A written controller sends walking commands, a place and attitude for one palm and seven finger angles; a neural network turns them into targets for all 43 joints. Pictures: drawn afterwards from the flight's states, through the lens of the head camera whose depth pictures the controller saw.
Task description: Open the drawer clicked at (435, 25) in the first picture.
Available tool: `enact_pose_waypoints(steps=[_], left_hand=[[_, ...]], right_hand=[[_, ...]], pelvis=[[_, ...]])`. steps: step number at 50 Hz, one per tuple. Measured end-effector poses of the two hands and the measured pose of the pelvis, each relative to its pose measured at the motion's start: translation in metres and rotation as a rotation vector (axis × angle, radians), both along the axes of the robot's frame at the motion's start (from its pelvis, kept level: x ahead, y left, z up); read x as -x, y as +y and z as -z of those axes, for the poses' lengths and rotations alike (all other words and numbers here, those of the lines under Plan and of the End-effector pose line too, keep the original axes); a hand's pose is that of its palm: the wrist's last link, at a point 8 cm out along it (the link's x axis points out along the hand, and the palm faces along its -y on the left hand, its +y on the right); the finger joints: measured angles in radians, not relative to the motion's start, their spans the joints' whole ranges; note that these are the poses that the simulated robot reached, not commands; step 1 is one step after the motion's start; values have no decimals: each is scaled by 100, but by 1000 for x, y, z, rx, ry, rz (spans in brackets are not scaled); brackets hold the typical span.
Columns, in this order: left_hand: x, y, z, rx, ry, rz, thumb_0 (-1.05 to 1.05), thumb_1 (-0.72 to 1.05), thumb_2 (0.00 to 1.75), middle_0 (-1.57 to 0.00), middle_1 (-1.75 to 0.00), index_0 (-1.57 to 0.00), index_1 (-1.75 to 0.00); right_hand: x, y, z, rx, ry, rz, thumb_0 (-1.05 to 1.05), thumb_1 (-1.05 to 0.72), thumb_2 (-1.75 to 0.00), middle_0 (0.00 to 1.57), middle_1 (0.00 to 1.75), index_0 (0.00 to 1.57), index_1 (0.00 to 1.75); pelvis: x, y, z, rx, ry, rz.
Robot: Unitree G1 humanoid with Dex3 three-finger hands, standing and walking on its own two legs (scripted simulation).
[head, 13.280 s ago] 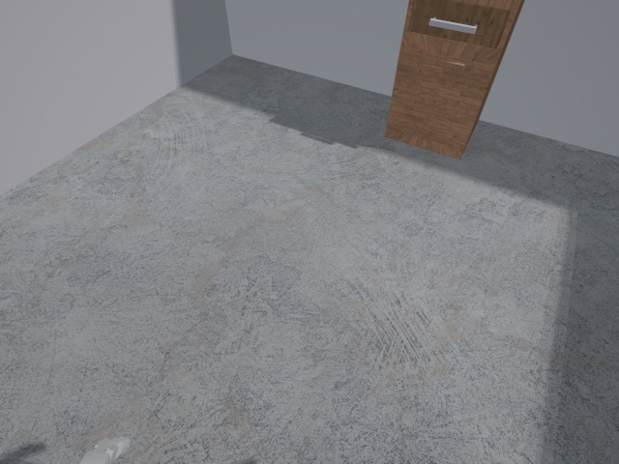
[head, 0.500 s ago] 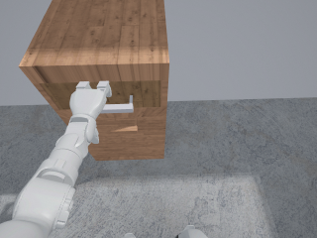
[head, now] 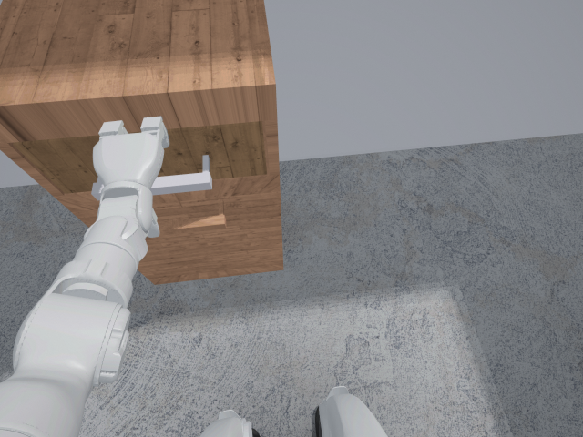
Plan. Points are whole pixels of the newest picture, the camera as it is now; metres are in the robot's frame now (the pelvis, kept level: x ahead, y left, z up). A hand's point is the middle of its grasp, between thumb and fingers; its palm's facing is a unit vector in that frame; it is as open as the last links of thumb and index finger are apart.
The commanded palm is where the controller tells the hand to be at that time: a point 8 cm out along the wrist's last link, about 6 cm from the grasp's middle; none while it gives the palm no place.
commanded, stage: move the hooked fingers above the handle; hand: left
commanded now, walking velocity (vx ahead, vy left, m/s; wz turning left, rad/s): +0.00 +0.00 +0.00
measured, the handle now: (154, 176) +0.55 +0.18 -0.06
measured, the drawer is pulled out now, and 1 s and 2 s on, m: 0.00 0.00 0.00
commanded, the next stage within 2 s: none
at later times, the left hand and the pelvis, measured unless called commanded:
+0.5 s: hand (126, 188) +0.49 +0.20 -0.01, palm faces -0.07 +0.04 -1.00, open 13.9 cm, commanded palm +0.47 +0.19 +0.05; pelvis +0.00 +0.01 +0.00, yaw +0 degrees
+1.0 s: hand (140, 180) +0.50 +0.18 +0.00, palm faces -0.08 +0.05 -1.00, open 13.8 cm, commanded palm +0.48 +0.20 +0.04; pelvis -0.01 +0.01 +0.01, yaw +0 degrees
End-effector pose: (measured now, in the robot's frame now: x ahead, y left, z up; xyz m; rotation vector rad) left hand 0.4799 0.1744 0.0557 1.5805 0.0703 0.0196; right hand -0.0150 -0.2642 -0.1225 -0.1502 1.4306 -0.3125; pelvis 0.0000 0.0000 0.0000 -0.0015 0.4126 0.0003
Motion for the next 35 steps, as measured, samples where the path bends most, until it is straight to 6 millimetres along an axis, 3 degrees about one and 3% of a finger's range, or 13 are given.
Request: enact_pose_waypoints(steps=[6, 10, 17, 21, 27, 31, 35], left_hand=[[11, 18, 9, -8, 102, -29, 0, -49, 30, -32, -120, -31, -120], [13, 10, 11, 40, 112, 60, 0, -49, 30, -32, -120, -32, -120], [4, -6, -2, 78, -51, 130, 0, -49, 30, -32, -120, -32, -120], [-1, 9, 0, 21, -66, 13, 0, -49, 30, -32, -120, -32, -120], [10, 27, 12, -26, 105, -70, 0, -49, 30, -31, -120, -31, -120], [15, 10, 13, 55, 154, 56, 0, -49, 30, -32, -120, -32, -120], [11, -16, 1, 92, 49, 210, 0, -49, 30, -32, -120, -32, -120]], right_hand=[[-10, 1, -4, 1, -15, -19, 0, -91, -90, 20, 30, 20, 30], [-20, -3, -8, 34, -31, -47, 0, -91, -90, 20, 30, 20, 30], [-32, -9, -6, 58, -53, -70, 0, -91, -90, 20, 30, 20, 30], [-34, -5, -1, 32, -55, -56, 0, -91, -90, 20, 30, 20, 30], [-32, 8, -3, -8, -42, -36, 0, -91, -90, 20, 30, 20, 30], [-30, 12, -8, 8, -33, -46, 0, -91, -90, 20, 30, 20, 30], [-29, 9, -9, 34, -34, -59, 0, -90, -90, 20, 30, 20, 30]], pelvis=[[-1, -1, -4, 2, -11, -12], [-3, -1, -4, 8, -8, -29], [-5, 2, 4, 17, 8, -34], [-4, 4, 4, 14, 10, -21], [-5, 7, -5, 11, -11, -15], [-8, 7, -8, 12, -24, -28], [-10, 8, -4, 18, -16, -38]])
